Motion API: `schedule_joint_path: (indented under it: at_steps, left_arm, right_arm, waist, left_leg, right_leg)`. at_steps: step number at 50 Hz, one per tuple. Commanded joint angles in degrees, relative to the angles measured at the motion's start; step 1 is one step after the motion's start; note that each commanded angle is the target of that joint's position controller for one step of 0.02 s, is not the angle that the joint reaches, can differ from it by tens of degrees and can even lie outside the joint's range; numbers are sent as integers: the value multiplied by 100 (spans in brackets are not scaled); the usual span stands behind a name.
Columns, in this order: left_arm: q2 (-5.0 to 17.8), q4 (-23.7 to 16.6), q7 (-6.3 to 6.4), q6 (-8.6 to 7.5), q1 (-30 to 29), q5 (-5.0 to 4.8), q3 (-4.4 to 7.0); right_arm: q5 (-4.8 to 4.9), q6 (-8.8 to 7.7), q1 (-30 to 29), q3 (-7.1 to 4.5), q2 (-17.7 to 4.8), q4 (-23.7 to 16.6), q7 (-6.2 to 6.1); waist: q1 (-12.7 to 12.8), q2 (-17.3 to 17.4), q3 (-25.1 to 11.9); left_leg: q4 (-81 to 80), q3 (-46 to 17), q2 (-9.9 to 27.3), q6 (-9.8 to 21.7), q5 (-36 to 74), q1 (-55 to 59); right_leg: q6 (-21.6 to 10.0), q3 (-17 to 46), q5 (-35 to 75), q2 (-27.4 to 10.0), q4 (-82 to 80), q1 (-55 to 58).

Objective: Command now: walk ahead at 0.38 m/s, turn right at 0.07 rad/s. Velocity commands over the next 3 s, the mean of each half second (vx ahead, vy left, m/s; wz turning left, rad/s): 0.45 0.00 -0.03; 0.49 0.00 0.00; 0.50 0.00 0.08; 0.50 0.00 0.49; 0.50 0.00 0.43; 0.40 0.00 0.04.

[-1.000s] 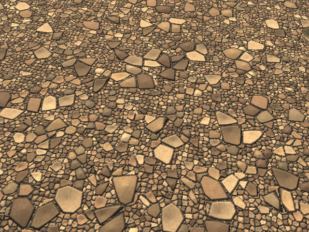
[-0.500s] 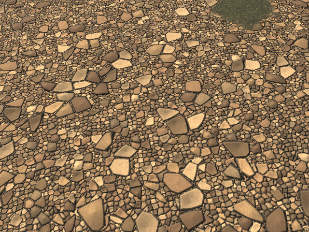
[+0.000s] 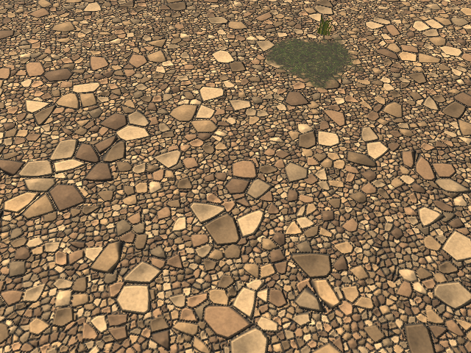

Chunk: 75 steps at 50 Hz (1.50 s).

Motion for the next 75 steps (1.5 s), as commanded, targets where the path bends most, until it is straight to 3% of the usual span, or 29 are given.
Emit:
schedule_joint_path:
  at_steps: [1, 8, 12, 15, 17, 18, 19, 20, 21, 23, 27, 32, 38, 42, 45, 46, 47, 48, 49, 50, 52, 57, 62, 67, 70, 72, 73, 74, 75]
  left_arm:
    - [566, -410, -130, -157, -453, 50, 164]
    - [186, -721, -175, -124, -1566, 44, 3]
    - [163, -877, -186, -149, -2049, -1, -57]
    - [298, -746, -92, -167, -1610, 5, -6]
    - [537, -273, 35, -238, -185, 40, 119]
    - [843, -39, 117, -289, 736, 152, 221]
    - [1421, 4, 168, -293, 1182, 266, 356]
    - [1298, 23, 127, -256, 999, 31, 340]
    - [985, 41, 121, -249, 396, -71, 271]
    - [475, 62, 92, -342, -101, -68, 132]
    - [380, 356, 84, -526, 113, -117, 90]
    - [407, 678, 74, -531, 594, -155, 84]
    - [501, 1031, 131, -516, 1183, -123, 67]
    - [621, 1202, 219, -462, 1176, -57, 82]
    - [720, 1230, 236, -415, 922, -50, 94]
    - [512, 1047, 229, -431, 953, -97, 23]
    - [-43, 1026, 163, -427, 1690, -272, -57]
    - [544, 1062, 194, -406, 1183, -113, 83]
    - [528, 918, 163, -439, 718, -121, 100]
    - [411, 891, 145, -458, 509, -124, 70]
    - [246, 956, 87, -318, 583, 3, 47]
    - [103, 769, -27, -146, -102, 45, 17]
    - [9, 428, -44, -179, -1270, -23, -64]
    - [83, 176, -13, -224, -2010, -34, -77]
    - [211, 181, 21, -323, -1734, -46, -24]
    - [425, 626, 118, -438, -337, -4, 101]
    - [828, 827, 205, -504, 669, 142, 226]
    - [1448, 839, 218, -467, 1041, 230, 391]
    - [1070, 751, 187, -375, 674, 49, 334]
  right_arm:
    - [35, -219, 62, -180, -714, -191, -3]
    - [76, -306, 803, -146, -595, 287, 30]
    - [47, -311, 979, -164, -752, 506, -8]
    - [48, -301, 808, -176, -885, 617, -47]
    - [65, -254, 678, -192, -991, 666, -72]
    - [95, -250, 658, -147, -878, 566, -74]
    - [242, -249, 1081, 2, -180, 313, -16]
    - [120, -226, 1013, -134, -659, 378, -40]
    - [77, -218, 505, -177, -745, 264, -28]
    - [45, -232, 195, -118, -548, 258, 37]
    - [-85, -19, 261, -85, -365, 353, 173]
    - [-83, 13, -1025, -63, -345, -11, 203]
    - [-37, -42, -2140, 29, -253, -316, 201]
    - [-42, -102, -2196, -11, -368, -385, 165]
    - [-110, -216, -255, -184, -674, 261, 14]
    - [-248, -249, 793, -313, -1142, 464, -62]
    - [-242, -216, 845, -438, -1613, 515, -47]
    - [1, -162, 406, -391, -1245, 475, 0]
    - [48, -172, -179, -297, -904, 410, 12]
    - [24, -211, -432, -226, -612, 416, 40]
    - [48, -282, -516, -144, -349, 559, 20]
    - [95, -419, 46, -183, -536, 923, 23]
    - [93, -397, 485, -145, -497, 1147, 19]
    - [35, -351, 958, -136, -535, 1397, -54]
    - [-9, -309, 737, -179, -688, 1401, -112]
    - [23, -295, 494, -190, -735, 1365, -92]
    - [92, -316, 447, -137, -562, 1213, -67]
    - [333, -295, 1182, 7, 165, 1081, -46]
    - [168, -231, 911, -173, -527, 1177, -106]
  waist:
    - [-14, 778, 710]
    - [-310, 751, 695]
    - [-381, 822, 800]
    - [-47, 885, 588]
    - [630, 756, -248]
    - [986, 507, -874]
    - [761, -861, -1668]
    - [711, -714, -1707]
    - [422, -308, -691]
    - [134, -23, 52]
    - [-141, -108, 220]
    - [75, -22, 602]
    - [411, -59, 671]
    - [267, -100, 644]
    - [-589, -26, -414]
    - [-899, 506, -1180]
    - [-465, 1837, -1729]
    - [-434, 817, -1224]
    - [-223, 599, -400]
    - [-102, 361, -50]
    - [186, 541, 163]
    - [204, 524, 441]
    - [-69, 561, 637]
    - [-282, 588, 748]
    - [-25, 616, 629]
    - [587, 445, -94]
    - [928, 56, -819]
    - [662, -1245, -1705]
    - [635, -513, -1506]
  left_leg:
    - [-1819, -1912, 1496, 639, -871, 795]
    - [-1614, -856, 1163, 663, 1890, 985]
    - [-1484, -685, 1309, 619, 2853, 997]
    - [-802, -510, 1448, 468, 4781, 1136]
    - [924, -257, 1265, 273, 5714, 943]
    - [2316, -160, 1087, 197, 4220, -91]
    - [4526, 137, 152, -55, 374, -1957]
    - [5323, -569, -144, 40, -1189, -2522]
    - [5352, -688, 234, 87, -641, -2807]
    - [4699, -536, 610, 85, -98, -2534]
    - [4174, -336, 788, -111, 159, -2246]
    - [3015, -80, 954, -349, 1179, -3145]
    - [1484, 207, 675, -251, 1769, -2985]
    - [966, 254, 422, 61, 1080, -2614]
    - [408, 327, 65, 466, 907, -70]
    - [418, -1024, 1331, 772, 490, 1486]
    - [-261, -3922, 2788, 1608, 311, 2795]
    - [-591, -3927, 2449, 1426, -4, 2293]
    - [-706, -2924, 2263, 1249, 166, 1439]
    - [-918, -2333, 2009, 1104, 760, 806]
    - [-1171, -1503, 1573, 812, 1372, 79]
    - [-1589, -870, 1362, 834, 1916, -40]
    - [-1629, -449, 1135, 679, 2411, 233]
    - [-1324, -587, 1393, 719, 2956, 1016]
    - [-722, -728, 1504, 645, 3951, 1270]
    - [794, -537, 1173, 456, 4552, 854]
    - [2267, -363, 862, 347, 3126, -199]
    - [4348, 128, -94, 69, -695, -2243]
    - [4976, -459, 34, 157, -1259, -2690]
  right_leg:
    - [120, -63, 647, -455, 719, -1971]
    - [379, -591, 1430, -588, -119, -2179]
    - [203, -794, 1546, -455, -1210, -1505]
    - [-133, -866, 1241, -170, -1635, -518]
    - [-412, -886, 1275, 116, -2150, 1239]
    - [-628, -136, 835, -635, -2183, 2742]
    - [-1201, 2648, -254, -2467, -2550, 4195]
    - [-1428, 4087, -73, -2750, -3352, 3837]
    - [-1261, 3038, -62, -2447, -3404, 3006]
    - [-946, 1722, 823, -1860, -3751, 1811]
    - [-872, 812, 1854, -1460, -4175, 1198]
    - [-833, 297, 2291, -1229, -4450, 1503]
    - [-722, 45, 3247, -1309, -4225, 2280]
    - [-653, 24, 4497, -1556, -3673, 2950]
    - [-387, -323, 5631, -1238, -1371, 2499]
    - [-297, -534, 3622, -930, 372, 1289]
    - [-56, -524, -847, 258, 2352, -808]
    - [-158, 223, -681, -54, 2669, -1332]
    - [-177, 184, -104, -326, 2478, -1441]
    - [-164, 123, 232, -521, 2170, -1257]
    - [-48, 51, 435, -735, 1687, -745]
    - [204, -236, 1104, -916, 990, -1234]
    - [318, -525, 2021, -867, -566, -1384]
    - [173, -590, 1978, -681, -1415, -1355]
    - [4, -545, 1345, -480, -1813, -775]
    - [-205, -633, 1384, -228, -2381, 1121]
    - [-452, 301, 1001, -1161, -2450, 2668]
    - [-1139, 2842, 521, -2926, -2846, 4362]
    - [-1121, 3369, 115, -2863, -3303, 3811]
Next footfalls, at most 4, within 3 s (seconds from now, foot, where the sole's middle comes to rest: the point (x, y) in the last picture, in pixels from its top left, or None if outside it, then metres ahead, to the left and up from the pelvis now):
0.36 right None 0.34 -0.11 -0.78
0.90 left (208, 316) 0.65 0.06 -0.78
1.46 right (264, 234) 0.95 -0.12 -0.78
2.00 left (197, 185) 1.17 0.12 -0.78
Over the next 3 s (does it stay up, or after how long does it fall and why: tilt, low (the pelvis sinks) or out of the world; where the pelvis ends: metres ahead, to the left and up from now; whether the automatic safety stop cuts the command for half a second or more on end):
stays up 1.53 0.24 0.00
